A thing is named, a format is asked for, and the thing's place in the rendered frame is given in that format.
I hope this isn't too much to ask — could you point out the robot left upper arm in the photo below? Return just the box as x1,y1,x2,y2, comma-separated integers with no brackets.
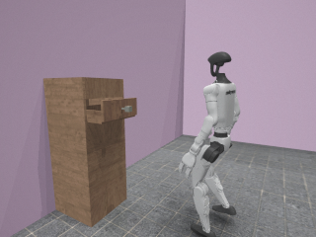
203,83,219,127

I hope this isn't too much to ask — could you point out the robot right upper arm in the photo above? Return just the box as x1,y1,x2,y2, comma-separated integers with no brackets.
232,83,241,118

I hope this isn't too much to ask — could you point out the robot left hand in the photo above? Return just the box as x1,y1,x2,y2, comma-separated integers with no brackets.
179,152,197,178

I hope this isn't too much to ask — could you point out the right robot foot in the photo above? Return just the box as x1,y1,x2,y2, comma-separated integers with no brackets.
212,204,237,215

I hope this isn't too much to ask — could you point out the handle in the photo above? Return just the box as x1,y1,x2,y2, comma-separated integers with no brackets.
121,106,132,113

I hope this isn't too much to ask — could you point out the left robot forearm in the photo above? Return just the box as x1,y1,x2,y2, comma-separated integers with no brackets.
190,116,214,156

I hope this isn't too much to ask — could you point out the left robot shin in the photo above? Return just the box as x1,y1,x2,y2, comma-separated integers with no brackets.
192,186,210,233

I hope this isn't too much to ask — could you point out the cabinet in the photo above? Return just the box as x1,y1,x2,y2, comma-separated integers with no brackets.
43,77,127,227

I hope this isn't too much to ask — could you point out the drawer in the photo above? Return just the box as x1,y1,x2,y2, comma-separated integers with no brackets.
86,98,137,124

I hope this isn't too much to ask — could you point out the right robot forearm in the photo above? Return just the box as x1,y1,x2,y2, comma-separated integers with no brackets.
226,116,239,135

